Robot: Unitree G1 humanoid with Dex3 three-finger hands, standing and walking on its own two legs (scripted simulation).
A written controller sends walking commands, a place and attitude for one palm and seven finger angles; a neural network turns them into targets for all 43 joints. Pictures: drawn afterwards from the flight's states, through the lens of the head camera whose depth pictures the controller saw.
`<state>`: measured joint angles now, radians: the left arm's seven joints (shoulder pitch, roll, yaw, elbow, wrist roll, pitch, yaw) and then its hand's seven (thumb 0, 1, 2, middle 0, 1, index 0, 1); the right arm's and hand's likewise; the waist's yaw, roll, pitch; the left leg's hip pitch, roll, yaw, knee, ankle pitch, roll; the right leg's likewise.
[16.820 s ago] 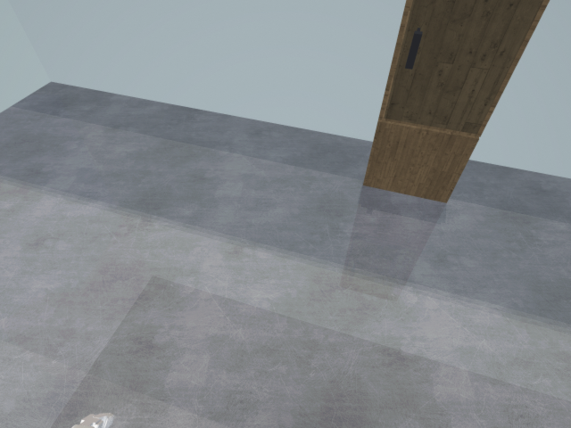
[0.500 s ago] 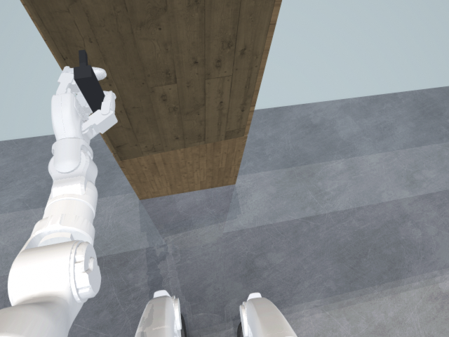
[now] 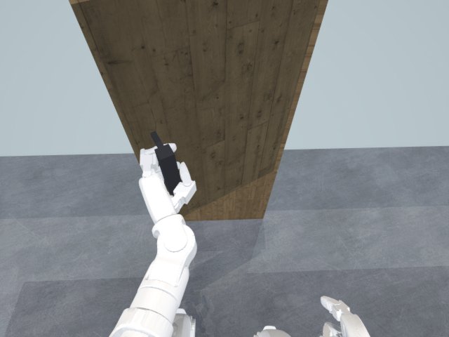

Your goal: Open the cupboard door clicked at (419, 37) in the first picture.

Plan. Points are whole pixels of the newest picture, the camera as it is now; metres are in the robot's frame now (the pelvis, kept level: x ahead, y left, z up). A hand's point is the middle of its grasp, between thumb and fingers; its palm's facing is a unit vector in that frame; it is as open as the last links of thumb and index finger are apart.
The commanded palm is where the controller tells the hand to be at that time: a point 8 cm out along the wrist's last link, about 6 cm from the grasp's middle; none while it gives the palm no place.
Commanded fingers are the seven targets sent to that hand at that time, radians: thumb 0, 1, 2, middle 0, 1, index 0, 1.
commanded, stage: pull the door open along its arc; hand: left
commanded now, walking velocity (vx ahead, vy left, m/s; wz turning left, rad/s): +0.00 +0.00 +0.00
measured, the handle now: (165, 163) +0.42 +0.13 +0.04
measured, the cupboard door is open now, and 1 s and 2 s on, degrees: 28 42 46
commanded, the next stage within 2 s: open thumb and fingers to let go in 0.32 s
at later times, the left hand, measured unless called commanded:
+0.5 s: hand (218, 212) +0.32 +0.02 +0.05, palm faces +0.33 -0.94 -0.06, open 6.5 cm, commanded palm +0.27 +0.06 +0.04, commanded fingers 0.00 0.55 0.75 -0.38 -1.31 -0.38 -1.31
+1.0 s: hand (212, 212) +0.32 +0.03 +0.04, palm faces +0.38 -0.92 -0.04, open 13.4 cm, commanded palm +0.27 +0.06 +0.04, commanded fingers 0.00 -0.50 0.30 -0.23 -0.80 -0.23 -0.80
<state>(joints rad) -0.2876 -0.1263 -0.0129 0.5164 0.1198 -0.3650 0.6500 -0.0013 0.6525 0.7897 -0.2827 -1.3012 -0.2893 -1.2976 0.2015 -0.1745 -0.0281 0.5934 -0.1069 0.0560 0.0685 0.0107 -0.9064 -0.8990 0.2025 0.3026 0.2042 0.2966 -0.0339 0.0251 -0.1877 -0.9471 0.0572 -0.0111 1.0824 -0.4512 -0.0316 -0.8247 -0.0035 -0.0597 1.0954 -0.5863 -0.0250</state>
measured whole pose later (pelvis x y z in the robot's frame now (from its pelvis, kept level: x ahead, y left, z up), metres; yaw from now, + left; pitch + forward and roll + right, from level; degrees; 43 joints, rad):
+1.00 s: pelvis -0.01 -0.03 +0.00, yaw +2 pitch +16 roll +1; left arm -0.11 -0.13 -0.19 0.37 0.09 -0.31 0.64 0.00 -0.37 0.35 -0.30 -1.15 -0.30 -1.14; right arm 0.20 -0.19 -0.03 0.64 -0.10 -0.04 0.02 0.02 -0.91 -0.90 0.20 0.30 0.20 0.30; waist -0.02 0.05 -0.17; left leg -0.92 0.04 -0.04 1.06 -0.42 -0.07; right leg -0.81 -0.01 -0.09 1.13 -0.60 -0.07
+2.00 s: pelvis -0.02 +0.00 -0.01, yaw +0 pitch +14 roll +0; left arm 0.14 -0.01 -0.27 0.14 0.02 -0.39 0.20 -0.01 -0.50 0.30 -0.18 -0.32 -0.18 -0.31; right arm 0.23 -0.20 0.00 0.48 -0.03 0.04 0.02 0.02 -0.90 -0.90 0.20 0.30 0.20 0.30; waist -0.02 0.03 -0.14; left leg -0.91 0.04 0.01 1.11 -0.45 -0.03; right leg -0.80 -0.02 -0.04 1.15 -0.60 -0.02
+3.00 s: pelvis -0.01 +0.00 +0.01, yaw +1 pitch +11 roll -1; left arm 0.56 0.16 -0.03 -0.28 -0.18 -0.31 -0.07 -0.01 -0.50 0.30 -0.15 -0.30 -0.15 -0.30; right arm 0.28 -0.22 0.02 0.41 0.02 -0.03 -0.05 0.02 -0.90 -0.90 0.20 0.30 0.21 0.30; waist 0.00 0.06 -0.16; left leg -0.79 0.05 -0.04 1.05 -0.44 -0.03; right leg -0.66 0.00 -0.08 1.05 -0.58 -0.03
